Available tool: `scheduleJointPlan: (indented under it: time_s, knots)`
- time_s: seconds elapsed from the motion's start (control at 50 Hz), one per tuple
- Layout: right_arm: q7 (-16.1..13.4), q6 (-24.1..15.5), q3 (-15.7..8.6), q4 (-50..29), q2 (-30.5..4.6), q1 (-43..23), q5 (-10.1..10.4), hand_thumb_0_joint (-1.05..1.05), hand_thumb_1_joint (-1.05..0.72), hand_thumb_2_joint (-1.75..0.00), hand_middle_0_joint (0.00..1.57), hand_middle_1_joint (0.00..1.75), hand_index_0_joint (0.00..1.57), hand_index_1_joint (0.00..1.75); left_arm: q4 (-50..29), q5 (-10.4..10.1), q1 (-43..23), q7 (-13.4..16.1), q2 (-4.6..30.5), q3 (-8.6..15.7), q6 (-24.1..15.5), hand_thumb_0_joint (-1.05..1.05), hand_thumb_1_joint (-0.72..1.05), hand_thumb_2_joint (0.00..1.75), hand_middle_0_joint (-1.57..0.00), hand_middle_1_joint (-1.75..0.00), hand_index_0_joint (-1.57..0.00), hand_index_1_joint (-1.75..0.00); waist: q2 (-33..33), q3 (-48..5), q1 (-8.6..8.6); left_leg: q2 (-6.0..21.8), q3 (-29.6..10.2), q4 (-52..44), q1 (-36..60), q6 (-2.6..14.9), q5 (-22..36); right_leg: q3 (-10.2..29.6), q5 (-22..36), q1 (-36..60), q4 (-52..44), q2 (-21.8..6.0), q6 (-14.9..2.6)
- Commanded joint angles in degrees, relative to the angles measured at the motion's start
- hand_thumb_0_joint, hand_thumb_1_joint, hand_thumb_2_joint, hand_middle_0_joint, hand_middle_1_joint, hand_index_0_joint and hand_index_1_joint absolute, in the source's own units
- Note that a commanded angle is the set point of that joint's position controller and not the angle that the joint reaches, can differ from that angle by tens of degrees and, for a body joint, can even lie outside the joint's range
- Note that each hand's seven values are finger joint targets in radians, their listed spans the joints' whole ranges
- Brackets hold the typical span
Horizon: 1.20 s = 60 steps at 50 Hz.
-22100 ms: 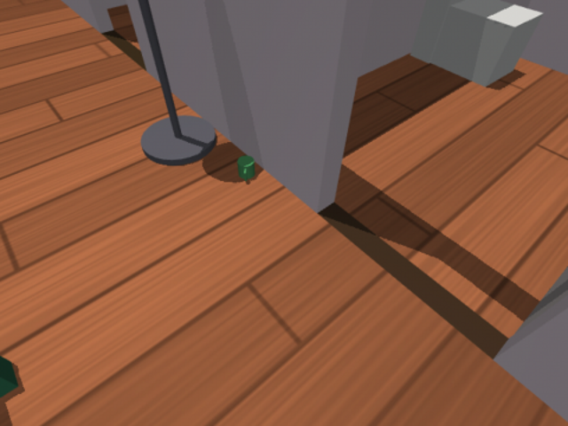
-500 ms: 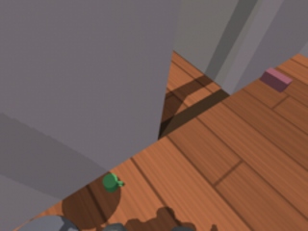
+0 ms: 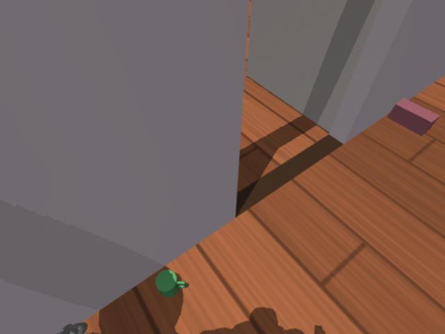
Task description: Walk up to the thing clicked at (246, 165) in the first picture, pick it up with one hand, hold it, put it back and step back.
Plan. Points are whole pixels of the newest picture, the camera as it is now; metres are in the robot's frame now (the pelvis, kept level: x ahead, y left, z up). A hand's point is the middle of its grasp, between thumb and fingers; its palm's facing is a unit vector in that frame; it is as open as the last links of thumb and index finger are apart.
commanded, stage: walk up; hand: left
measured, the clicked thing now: (171, 283) +0.42 +0.23 -0.72
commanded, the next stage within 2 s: stand in 0.86 s
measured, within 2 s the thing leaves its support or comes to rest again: neither
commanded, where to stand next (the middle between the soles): +0.04 +0.01 m, yaw +1 degrees
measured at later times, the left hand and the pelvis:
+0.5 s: hand out of the picture +0.09 +0.26 -0.14, palm faces -0.01 -0.94 -0.34, open 7.4 cm; pelvis +0.01 +0.00 +0.01, yaw +0 degrees
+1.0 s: hand out of the picture +0.09 +0.26 -0.14, palm faces -0.02 -0.94 -0.35, open 7.4 cm; pelvis +0.01 +0.00 +0.02, yaw +1 degrees
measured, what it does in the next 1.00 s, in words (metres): stands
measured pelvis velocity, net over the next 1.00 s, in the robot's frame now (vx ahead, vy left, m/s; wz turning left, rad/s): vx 0.01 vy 0.00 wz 0.01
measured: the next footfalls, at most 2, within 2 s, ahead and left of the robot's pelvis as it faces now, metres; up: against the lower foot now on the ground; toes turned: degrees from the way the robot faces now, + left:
none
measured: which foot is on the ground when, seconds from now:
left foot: down 0.00-1.00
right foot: down 0.00-1.00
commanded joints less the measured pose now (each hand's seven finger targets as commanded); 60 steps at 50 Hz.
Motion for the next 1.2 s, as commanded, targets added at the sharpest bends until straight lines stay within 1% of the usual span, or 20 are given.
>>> scheduleJointPlan:
  time_s: [0.0, 0.08, 0.2, 0.24, 0.3, 0.34, 0.42, 0.52, 0.6, 0.64, 0.7, 0.78, 0.82, 0.84, 0.92, 0.94, 1.0, 1.08, 1.12, 1.18]
  knots:
    - [-0.9, -1.3, -2.7, -1.0, -12.8, -2.1, -0.1, 0.00, -0.90, -0.90, 0.20, 0.30, 0.20, 0.30, -1.7, -0.5, -3.1, 0.9, 12.7, 2.9, -0.7, 0.00, 0.90, 0.90, -0.20, -0.30, -0.20, -0.30, -2.5, -6.8, 0.45, 4.9, -4.9, -7.4, 4.5, 3.59, 13.2, 5.3, 11.8, 2.4, -9.5, -5.2, -3.21]
    - [-0.9, -1.1, -2.6, 0.8, -12.6, -4.1, -0.3, 0.00, -0.90, -0.90, 0.20, 0.30, 0.20, 0.30, 0.4, -0.4, -4.7, 0.7, 12.3, 2.7, -0.3, 0.00, 0.90, 0.90, -0.20, -0.30, -0.20, -0.30, -1.0, -5.5, 0.62, 5.2, -5.5, -11.1, 3.9, 3.19, 10.3, 4.6, 8.8, 3.7, -12.0, -4.7, -2.74]
    - [-1.1, -1.4, -2.4, 2.5, -12.4, -5.0, -0.4, 0.00, -0.90, -0.90, 0.20, 0.30, 0.20, 0.30, 2.4, -0.2, -5.3, 0.4, 11.8, 2.7, -0.1, 0.00, 0.90, 0.90, -0.20, -0.30, -0.20, -0.30, 0.3, -7.4, 0.78, 5.5, -5.3, -13.1, 5.2, 2.88, 12.3, 3.7, 11.4, 7.0, -13.3, -4.6, -2.23]
    - [-1.1, -1.4, -2.4, 2.8, -12.3, -4.7, -0.4, 0.00, -0.90, -0.90, 0.20, 0.30, 0.20, 0.30, 2.7, -0.1, -6.1, 0.4, 11.9, 2.8, -0.1, 0.00, 0.90, 0.90, -0.20, -0.30, -0.20, -0.30, -0.3, -7.7, 0.38, 5.3, -5.0, -13.1, 5.5, 2.82, 12.8, 3.8, 12.3, 7.7, -14.1, -4.9, -2.12]
    - [-1.1, -1.1, -2.5, 3.0, -12.1, -5.1, -0.4, 0.00, -0.90, -0.90, 0.20, 0.30, 0.20, 0.30, 3.5, -0.1, -5.6, 0.4, 11.8, 2.7, -0.1, 0.00, 0.90, 0.90, -0.20, -0.30, -0.20, -0.30, -0.3, -6.8, 0.40, 5.3, -4.8, -13.2, 6.8, 2.67, 12.5, 3.8, 11.5, 6.2, -15.1, -4.7, -1.95]
    - [-1.1, -1.0, -2.6, 3.2, -12.1, -4.9, -0.5, 0.00, -0.90, -0.90, 0.20, 0.30, 0.20, 0.30, 3.5, 0.1, -6.3, 0.4, 11.9, 2.7, -0.2, 0.00, 0.90, 0.90, -0.20, -0.30, -0.20, -0.30, -0.8, -7.0, -0.05, 5.2, -4.6, -13.3, 6.7, 2.72, 11.0, 3.9, 11.2, 6.5, -15.8, -4.9, -1.92]
    - [-1.2, -0.9, -2.6, 3.5, -12.1, -5.1, -0.6, 0.00, -0.90, -0.90, 0.20, 0.30, 0.20, 0.30, 4.1, 0.2, -6.0, 0.4, 11.6, 2.7, -0.1, 0.00, 0.90, 0.90, -0.20, -0.30, -0.20, -0.30, 0.0, -5.9, -0.01, 5.1, -4.7, -14.5, 6.2, 2.68, 8.9, 4.0, 9.6, 5.8, -16.0, -4.8, -1.82]
    - [-1.2, -0.8, -2.7, 3.6, -12.1, -5.4, -0.5, 0.00, -0.90, -0.90, 0.20, 0.30, 0.20, 0.30, 4.7, 0.3, -4.9, 0.4, 11.4, 2.9, -0.2, 0.00, 0.90, 0.90, -0.20, -0.30, -0.20, -0.30, -1.0, -6.0, 0.06, 5.2, -4.9, -14.1, 7.3, 2.82, 10.0, 3.8, 9.3, 5.5, -16.9, -4.7, -1.78]
    - [-1.2, -0.7, -2.8, 3.8, -11.9, -4.8, -0.6, 0.00, -0.90, -0.90, 0.20, 0.30, 0.20, 0.30, 4.5, 0.5, -5.5, 0.5, 11.5, 3.1, -0.1, 0.00, 0.90, 0.90, -0.20, -0.30, -0.20, -0.30, -1.1, -5.9, -0.32, 4.9, -4.8, -14.5, 6.2, 2.60, 8.9, 4.0, 9.4, 6.1, -17.0, -4.9, -1.65]
    - [-1.2, -0.6, -2.8, 3.6, -11.8, -5.5, -0.6, 0.00, -0.90, -0.90, 0.20, 0.30, 0.20, 0.30, 4.8, 0.3, -4.5, 0.5, 11.2, 3.1, -0.1, 0.00, 0.90, 0.90, -0.20, -0.30, -0.20, -0.30, -0.7, -4.5, 0.27, 5.0, -5.1, -14.7, 6.4, 2.61, 9.0, 3.7, 8.1, 4.6, -17.2, -4.6, -1.51]
    - [-1.2, -0.6, -2.7, 3.5, -11.6, -4.9, -0.6, 0.00, -0.90, -0.90, 0.20, 0.30, 0.20, 0.30, 4.4, 0.5, -4.8, 0.5, 11.4, 3.1, -0.1, 0.00, 0.90, 0.90, -0.20, -0.30, -0.20, -0.30, -1.3, -4.7, -0.12, 4.8, -5.0, -14.6, 6.2, 2.55, 8.6, 4.1, 8.2, 4.9, -17.4, -4.7, -1.50]
    - [-1.2, -0.7, -2.7, 3.3, -11.7, -4.9, -0.5, 0.00, -0.90, -0.90, 0.20, 0.30, 0.20, 0.30, 4.3, 0.5, -4.4, 0.5, 11.2, 3.1, -0.1, 0.00, 0.90, 0.90, -0.20, -0.30, -0.20, -0.30, -0.9, -6.0, 0.13, 5.0, -5.2, -14.7, 6.4, 2.58, 10.2, 3.6, 10.3, 6.5, -16.8, -4.8, -1.38]
    - [-1.2, -0.7, -2.8, 3.2, -11.4, -4.6, -0.5, 0.00, -0.90, -0.90, 0.20, 0.30, 0.20, 0.30, 4.4, 0.4, -3.8, 0.5, 11.0, 3.2, -0.1, 0.00, 0.90, 0.90, -0.20, -0.30, -0.20, -0.30, -1.1, -6.6, 0.20, 5.1, -5.1, -14.2, 7.4, 2.48, 13.0, 3.3, 11.8, 6.9, -16.4, -4.8, -1.31]
    - [-1.4, -0.9, -2.8, 2.5, -11.3, -5.5, -1.0, 0.00, -0.90, -0.90, 0.20, 0.30, 0.20, 0.30, 4.1, 0.4, -3.5, 0.8, 11.5, 2.8, -0.1, 0.00, 0.90, 0.90, -0.20, -0.30, -0.20, -0.30, -2.8, -5.6, -0.06, 6.1, -5.5, -14.6, 7.6, 2.11, 17.0, 3.6, 15.0, 5.8, -15.7, -5.3, -1.37]
    - [-1.6, -1.1, -2.8, 2.9, -11.9, -5.2, -0.9, 0.00, -0.90, -0.90, 0.20, 0.30, 0.20, 0.30, 3.6, 0.2, -3.2, 0.7, 11.1, 2.6, -0.1, 0.00, 0.90, 0.90, -0.20, -0.30, -0.20, -0.30, -0.4, -7.8, 0.04, 6.2, -5.0, -14.3, 8.9, 1.82, 17.8, 3.8, 15.9, 7.5, -15.7, -5.6, -1.49]
    - [-1.5, -1.1, -2.7, 2.9, -11.6, -5.0, -0.8, 0.00, -0.90, -0.90, 0.20, 0.30, 0.20, 0.30, 3.6, 0.1, -3.4, 0.7, 11.1, 2.5, 0.0, 0.00, 0.90, 0.90, -0.20, -0.30, -0.20, -0.30, -0.3, -7.3, -0.12, 5.9, -4.7, -14.7, 7.8, 1.72, 16.3, 4.0, 15.3, 7.6, -16.0, -5.7, -1.46]
    - [-1.5, -1.1, -2.6, 2.7, -11.6, -5.6, -0.8, 0.00, -0.90, -0.90, 0.20, 0.30, 0.20, 0.30, 3.4, 0.3, -3.0, 0.7, 11.3, 2.5, 0.0, 0.00, 0.90, 0.90, -0.20, -0.30, -0.20, -0.30, -0.3, -7.9, 0.21, 6.2, -4.8, -14.9, 8.7, 1.84, 16.7, 3.8, 15.4, 7.8, -15.6, -5.6, -1.51]
    - [-1.5, -1.0, -2.5, 2.8, -11.1, -5.0, -0.8, 0.00, -0.90, -0.90, 0.20, 0.30, 0.20, 0.30, 3.2, 0.3, -3.5, 0.8, 11.9, 2.6, 0.0, 0.00, 0.90, 0.90, -0.20, -0.30, -0.20, -0.30, -1.8, -6.7, -0.12, 6.0, -4.6, -15.1, 8.1, 1.71, 15.8, 3.9, 14.5, 7.1, -15.7, -5.6, -1.54]
    - [-1.4, -1.0, -2.6, 2.6, -11.4, -5.4, -0.8, 0.00, -0.90, -0.90, 0.20, 0.30, 0.20, 0.30, 3.2, 0.3, -3.0, 0.7, 11.4, 2.3, 0.1, 0.00, 0.90, 0.90, -0.20, -0.30, -0.20, -0.30, -1.0, -7.0, 0.07, 6.1, -4.5, -15.0, 8.8, 1.72, 16.4, 3.7, 14.8, 6.5, -15.9, -5.5, -1.53]
    - [-1.4, -1.0, -2.6, 2.6, -11.4, -4.9, -0.9, 0.00, -0.90, -0.90, 0.20, 0.30, 0.20, 0.30, 2.9, 0.3, -3.6, 0.6, 11.5, 2.3, 0.1, 0.00, 0.90, 0.90, -0.20, -0.30, -0.20, -0.30, -1.0, -6.7, -0.22, 5.9, -4.2, -15.0, 8.3, 1.69, 14.6, 4.2, 13.8, 6.5, -16.1, -5.7, -1.69]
